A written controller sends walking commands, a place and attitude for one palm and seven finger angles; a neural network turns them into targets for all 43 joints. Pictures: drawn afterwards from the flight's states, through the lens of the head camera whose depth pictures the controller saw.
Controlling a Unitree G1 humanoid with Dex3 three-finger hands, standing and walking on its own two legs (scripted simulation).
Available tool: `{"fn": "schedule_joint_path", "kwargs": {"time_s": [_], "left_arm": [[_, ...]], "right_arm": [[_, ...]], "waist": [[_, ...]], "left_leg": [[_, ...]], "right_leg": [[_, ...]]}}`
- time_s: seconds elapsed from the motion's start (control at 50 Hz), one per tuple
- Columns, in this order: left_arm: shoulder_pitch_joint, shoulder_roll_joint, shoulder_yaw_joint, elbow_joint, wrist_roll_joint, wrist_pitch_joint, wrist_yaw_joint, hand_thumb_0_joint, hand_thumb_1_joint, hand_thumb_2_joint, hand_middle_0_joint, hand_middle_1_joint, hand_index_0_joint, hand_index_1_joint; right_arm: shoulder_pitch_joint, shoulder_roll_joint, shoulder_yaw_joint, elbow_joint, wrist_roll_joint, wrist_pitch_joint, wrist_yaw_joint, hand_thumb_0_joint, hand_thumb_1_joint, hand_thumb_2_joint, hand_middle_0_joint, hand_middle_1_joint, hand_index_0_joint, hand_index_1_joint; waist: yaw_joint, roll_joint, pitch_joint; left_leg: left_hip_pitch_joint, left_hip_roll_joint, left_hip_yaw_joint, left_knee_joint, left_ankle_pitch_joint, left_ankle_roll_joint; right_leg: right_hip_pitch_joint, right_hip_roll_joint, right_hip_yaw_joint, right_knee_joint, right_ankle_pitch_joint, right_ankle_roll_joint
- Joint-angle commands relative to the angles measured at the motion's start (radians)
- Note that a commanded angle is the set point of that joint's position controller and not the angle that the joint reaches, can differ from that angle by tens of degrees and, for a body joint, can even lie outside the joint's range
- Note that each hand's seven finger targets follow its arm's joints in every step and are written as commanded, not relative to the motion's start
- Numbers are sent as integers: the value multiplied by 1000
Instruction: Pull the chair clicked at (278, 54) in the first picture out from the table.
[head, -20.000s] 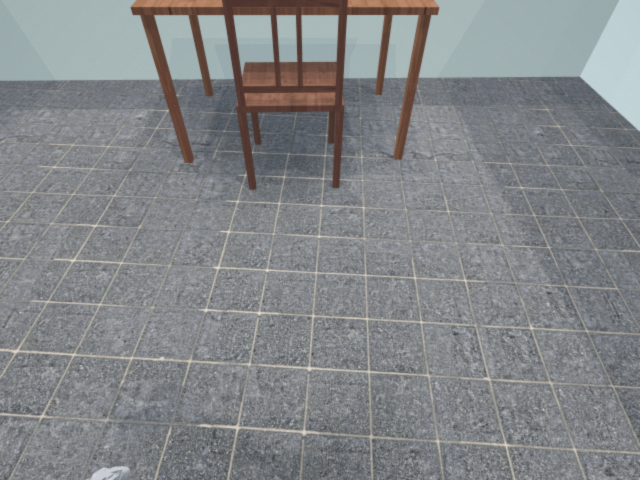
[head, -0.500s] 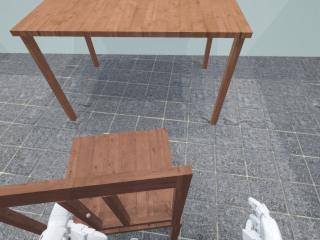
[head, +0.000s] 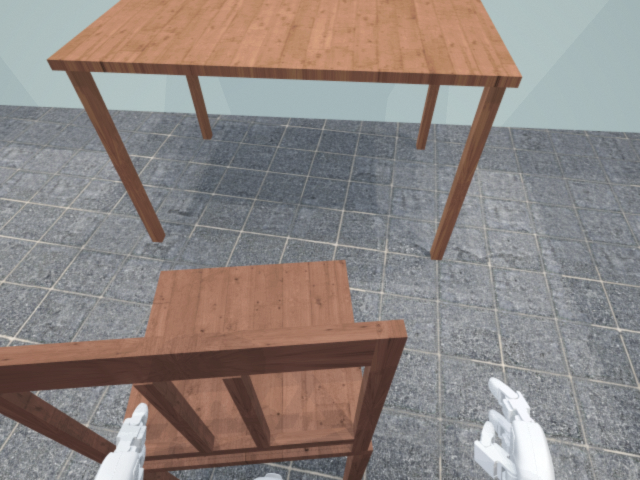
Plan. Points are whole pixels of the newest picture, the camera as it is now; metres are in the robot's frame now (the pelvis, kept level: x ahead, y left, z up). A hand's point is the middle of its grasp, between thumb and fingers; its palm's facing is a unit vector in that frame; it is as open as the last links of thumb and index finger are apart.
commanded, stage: draw the fingers out of the gap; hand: left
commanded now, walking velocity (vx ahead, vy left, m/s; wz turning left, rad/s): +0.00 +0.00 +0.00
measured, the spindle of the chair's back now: (183, 416) +0.21 +0.20 -0.05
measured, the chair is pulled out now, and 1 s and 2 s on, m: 0.60 0.60 0.58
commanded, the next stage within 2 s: draw the hand back to the body in 0.22 s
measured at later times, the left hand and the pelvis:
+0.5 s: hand out of the picture +0.09 +0.18 +0.00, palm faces +0.14 -0.98 -0.11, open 17.5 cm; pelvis -0.01 +0.00 -0.01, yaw +0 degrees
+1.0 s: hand out of the picture +0.11 +0.21 +0.07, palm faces +0.06 -0.93 -0.37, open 16.0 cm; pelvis -0.02 +0.00 +0.02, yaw -2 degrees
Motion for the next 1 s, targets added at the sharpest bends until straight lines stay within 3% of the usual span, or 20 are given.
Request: {"fn": "schedule_joint_path", "kwargs": {"time_s": [0.0,0.04,0.16,0.32,0.34,0.36,0.38,0.42,0.46,0.54,0.66,0.68,0.7,0.82,0.84,0.86,0.88,0.9,0.92,0.98], "left_arm": [[84,101,62,-230,14,-54,13,0,-550,200,0,0,0,0],[116,100,67,-229,9,-55,9,0,-550,200,0,0,0,0],[212,93,61,-272,6,-70,-6,0,-550,200,0,0,0,0],[345,92,70,-290,7,-103,-20,0,-550,200,0,0,0,0],[256,50,56,-398,-76,-200,-57,0,-550,200,0,0,0,0],[269,108,108,-366,-74,-244,-73,0,-550,200,0,0,0,0],[256,128,127,-387,-87,-275,-84,0,-550,200,0,0,0,0],[258,125,143,-396,-109,-328,-111,0,-550,200,0,0,0,0],[240,123,152,-398,-125,-378,-140,0,-550,200,0,0,0,0],[209,129,186,-336,-167,-473,-212,0,-550,200,0,0,0,0],[153,179,272,-307,-270,-580,-351,0,-550,200,0,0,0,0],[148,211,314,-302,-274,-572,-355,0,-550,200,0,0,0,0],[145,203,313,-326,-285,-559,-356,0,-550,200,0,0,0,0],[53,235,349,-453,-302,-504,-294,0,-369,287,-25,-37,-25,-37],[113,446,425,-449,-85,-377,-112,0,-332,305,-30,-45,-30,-45],[113,328,348,-537,-67,-318,-41,0,-296,322,-35,-53,-35,-53],[55,348,358,-573,-41,-282,15,0,-260,340,-40,-60,-40,-60],[79,313,330,-535,-18,-251,51,0,-224,357,-45,-68,-45,-68],[61,309,319,-529,-10,-234,74,0,-188,375,-50,-75,-50,-75],[-31,381,365,-581,12,-221,119,0,-79,428,-65,-97,-65,-97]], "right_arm": [[-82,-112,-52,-176,-1,-53,-13,0,-900,-900,200,300,200,300],[-81,-109,-54,-178,0,-49,-14,0,-900,-900,200,300,200,300],[-89,-98,-59,-190,3,-44,-14,0,-900,-900,200,300,200,300],[-95,-84,-78,-195,9,-42,-18,0,-900,-900,200,300,200,300],[-78,-88,-75,-194,10,-66,-20,0,-900,-900,200,300,200,300],[-73,-90,-82,-166,11,-77,-23,0,-900,-900,200,300,200,300],[-63,-89,-82,-164,13,-86,-26,0,-900,-900,200,300,200,300],[-69,-83,-81,-151,19,-101,-23,0,-900,-900,200,300,200,300],[-76,-81,-81,-138,24,-110,-18,0,-900,-900,200,300,200,300],[-109,-79,-80,-125,29,-117,-2,0,-900,-900,200,300,200,300],[-151,-87,-72,-134,41,-130,19,0,-900,-900,200,300,200,300],[-154,-89,-73,-134,44,-130,17,0,-900,-900,200,300,200,300],[-159,-88,-68,-142,47,-130,16,0,-900,-900,200,300,200,300],[-151,-86,-45,-122,53,-158,1,0,-900,-900,200,300,200,300],[-146,-77,-34,-100,15,-113,-19,0,-900,-900,200,300,200,300],[-153,-58,-16,-128,8,-100,-29,0,-900,-900,200,300,200,300],[-137,-61,-16,-112,8,-91,-37,0,-900,-900,200,300,200,300],[-152,-54,-5,-100,5,-80,-42,0,-900,-900,200,300,200,300],[-150,-58,1,-95,4,-69,-45,0,-900,-900,200,300,200,300],[-148,-78,9,-85,-6,-69,-54,0,-900,-900,200,300,200,300]], "waist": [[-13,-19,-65],[-12,-42,-64],[-1,2,-65],[14,-22,-52],[-11,-59,-37],[6,-34,-70],[4,-20,-64],[12,42,-70],[10,32,-65],[13,-26,-29],[26,-32,-43],[37,-3,-58],[37,30,-56],[35,53,-12],[114,61,-74],[77,78,-1],[68,114,8],[60,118,89],[55,106,117],[60,83,109]], "left_leg": [[103,-6,14,-148,196,45],[91,-7,14,-142,190,47],[78,-9,16,-132,188,47],[45,-8,20,-109,183,49],[38,-13,21,-77,207,47],[45,-13,26,-70,208,47],[41,-10,25,-68,217,47],[69,-11,25,-76,218,41],[75,-8,19,-82,213,38],[32,-3,16,-77,164,34],[24,4,13,-76,133,25],[35,5,13,-82,133,27],[57,4,14,-100,119,26],[129,10,2,-173,87,29],[193,34,7,-220,52,26],[208,28,22,-244,33,27],[225,28,24,-251,23,28],[236,30,30,-264,13,28],[251,33,29,-277,3,29],[313,35,21,-338,17,32]], "right_leg": [[12,7,-16,-161,177,-30],[11,10,-16,-162,176,-30],[1,11,-15,-153,166,-34],[-17,19,-16,-136,162,-39],[-46,25,-28,-128,200,-35],[-40,30,-21,-122,192,-39],[-35,31,-15,-123,198,-41],[-40,29,-17,-117,175,-43],[-47,31,-24,-109,161,-43],[-46,36,-13,-114,119,-41],[-1,30,32,-134,70,-42],[22,31,38,-141,60,-47],[28,27,37,-149,45,-46],[64,32,22,-212,9,-43],[140,-2,84,-283,15,-61],[132,-13,74,-317,7,-56],[144,-10,75,-339,5,-61],[124,-7,62,-359,-5,-60],[123,-5,56,-381,-16,-58],[189,-5,44,-418,8,-59]]}}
